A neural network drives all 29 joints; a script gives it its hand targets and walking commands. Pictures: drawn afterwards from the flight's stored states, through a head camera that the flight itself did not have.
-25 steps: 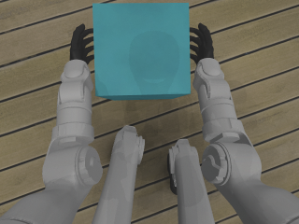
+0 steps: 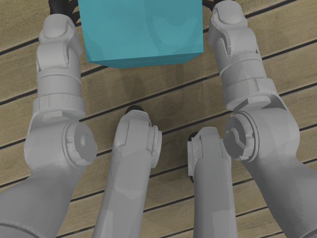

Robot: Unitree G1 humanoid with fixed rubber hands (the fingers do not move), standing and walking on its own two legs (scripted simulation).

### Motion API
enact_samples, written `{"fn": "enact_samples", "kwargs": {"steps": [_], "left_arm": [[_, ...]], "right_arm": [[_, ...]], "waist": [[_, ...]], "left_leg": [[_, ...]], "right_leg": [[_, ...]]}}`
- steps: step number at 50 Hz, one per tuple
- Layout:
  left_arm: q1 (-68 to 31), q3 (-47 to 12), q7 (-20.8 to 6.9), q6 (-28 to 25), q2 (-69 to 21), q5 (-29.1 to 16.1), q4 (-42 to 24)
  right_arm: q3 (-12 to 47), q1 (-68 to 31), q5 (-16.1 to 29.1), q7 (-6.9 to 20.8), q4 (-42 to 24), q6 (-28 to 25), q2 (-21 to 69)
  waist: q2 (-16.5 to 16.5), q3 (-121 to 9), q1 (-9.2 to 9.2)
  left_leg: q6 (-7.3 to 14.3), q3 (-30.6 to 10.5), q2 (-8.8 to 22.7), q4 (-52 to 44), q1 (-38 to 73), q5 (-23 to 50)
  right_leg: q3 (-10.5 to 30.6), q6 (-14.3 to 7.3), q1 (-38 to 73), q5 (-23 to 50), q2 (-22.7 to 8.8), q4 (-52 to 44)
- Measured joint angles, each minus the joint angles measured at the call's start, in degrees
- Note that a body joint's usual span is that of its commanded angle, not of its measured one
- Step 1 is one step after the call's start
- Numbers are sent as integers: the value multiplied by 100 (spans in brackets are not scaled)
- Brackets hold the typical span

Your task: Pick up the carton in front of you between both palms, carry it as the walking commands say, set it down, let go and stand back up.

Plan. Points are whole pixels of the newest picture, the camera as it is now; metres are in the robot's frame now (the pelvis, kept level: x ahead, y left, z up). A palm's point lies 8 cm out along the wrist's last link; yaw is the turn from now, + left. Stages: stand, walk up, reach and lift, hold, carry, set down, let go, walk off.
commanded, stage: set down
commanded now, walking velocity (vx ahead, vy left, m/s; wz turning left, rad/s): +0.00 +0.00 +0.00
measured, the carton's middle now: (144, 18) +0.51 +0.16 -0.24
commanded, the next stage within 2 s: none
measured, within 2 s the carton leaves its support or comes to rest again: rests again in 1.18 s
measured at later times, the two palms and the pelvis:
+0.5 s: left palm (76, 24) +0.46 +0.29 -0.19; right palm (220, 9) +0.55 +0.00 -0.19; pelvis +0.00 -0.01 -0.02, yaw +1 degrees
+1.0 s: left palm (79, 26) +0.46 +0.29 -0.21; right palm (222, 11) +0.56 +0.00 -0.21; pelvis +0.00 -0.01 -0.03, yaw +1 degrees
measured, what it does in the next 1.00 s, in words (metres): stands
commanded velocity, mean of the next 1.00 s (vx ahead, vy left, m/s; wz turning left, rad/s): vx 0.00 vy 0.00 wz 0.00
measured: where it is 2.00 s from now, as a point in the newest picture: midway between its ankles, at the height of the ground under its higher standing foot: (163, 155)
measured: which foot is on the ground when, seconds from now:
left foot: down 0.00-1.00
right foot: down 0.00-1.00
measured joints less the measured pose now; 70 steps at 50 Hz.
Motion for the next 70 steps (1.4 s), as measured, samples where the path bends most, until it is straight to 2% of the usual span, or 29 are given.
{"fn": "enact_samples", "kwargs": {"steps": [9, 19, 33, 49, 57, 60, 64, 70], "left_arm": [[-82, 63, -100, -159, 95, -215, 246], [-81, 208, -292, -255, 134, -119, 501], [-279, 22, -394, -426, 335, -199, 887], [-549, 151, -634, -673, 457, -60, 1348], [-695, 252, -645, -902, 543, -103, 1610], [-812, 182, -564, -1146, 646, -240, 1992], [-855, -26, -249, -1484, 953, -755, 2522], [-779, -545, -169, -1721, 1452, -1651, 2544]], "right_arm": [[554, -150, 232, -96, 203, -49, -215], [613, -283, 184, -65, 508, -96, -251], [797, -579, 399, 34, 955, -299, -448], [615, -821, 187, 442, 1321, -482, -594], [736, -865, 239, 550, 1256, -556, -644], [990, -860, 394, 519, 1209, -627, -742], [1421, -827, 813, 360, 1106, -686, -969], [1875, -613, 1267, 293, 684, -695, -1268]], "waist": [[95, 167, 80], [8, 180, 84], [-105, 650, 86], [-64, 838, 72], [-15, 977, 65], [65, 1102, 76], [248, 1325, 31], [354, 1485, -53]], "left_leg": [[79, 205, 189, 279, -100, -179], [31, 232, 298, 349, -156, -208], [48, 267, 439, 508, -16, -241], [126, 353, 515, 609, -14, -160], [128, 362, 553, 689, -2, -163], [127, 365, 556, 736, 25, -172], [201, 428, 549, 774, 55, -165], [374, 591, 626, 842, -14, -146]], "right_leg": [[102, 23, -176, -108, 48, 333], [39, -94, -337, -64, 32, 456], [-63, -201, -252, -53, -33, 631], [-115, -278, -280, 5, -190, 793], [-165, -314, -267, -7, -271, 880], [-180, -304, -219, -32, -311, 920], [-163, -276, -135, -89, -413, 966], [-124, -248, -138, -159, -571, 1057]]}}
